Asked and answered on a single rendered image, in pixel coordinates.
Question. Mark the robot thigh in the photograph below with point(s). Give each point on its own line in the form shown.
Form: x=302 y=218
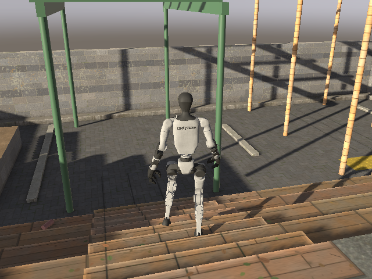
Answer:
x=199 y=177
x=172 y=170

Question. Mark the left robot forearm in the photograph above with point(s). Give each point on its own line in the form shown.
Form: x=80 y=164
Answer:
x=156 y=158

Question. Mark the right robot thigh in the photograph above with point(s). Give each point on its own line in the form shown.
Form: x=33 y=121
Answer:
x=199 y=177

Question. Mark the robot left hand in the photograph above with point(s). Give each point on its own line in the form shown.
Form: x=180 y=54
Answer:
x=151 y=176

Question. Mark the robot left upper arm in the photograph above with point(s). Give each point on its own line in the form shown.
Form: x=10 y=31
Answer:
x=165 y=133

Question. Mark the robot right upper arm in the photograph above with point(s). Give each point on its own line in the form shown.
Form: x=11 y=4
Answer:
x=203 y=122

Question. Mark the robot right hand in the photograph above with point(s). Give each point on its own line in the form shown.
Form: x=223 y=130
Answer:
x=212 y=159

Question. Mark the right robot forearm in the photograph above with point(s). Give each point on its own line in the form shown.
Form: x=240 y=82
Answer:
x=214 y=151

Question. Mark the left robot thigh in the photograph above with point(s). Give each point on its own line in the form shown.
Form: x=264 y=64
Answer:
x=172 y=170

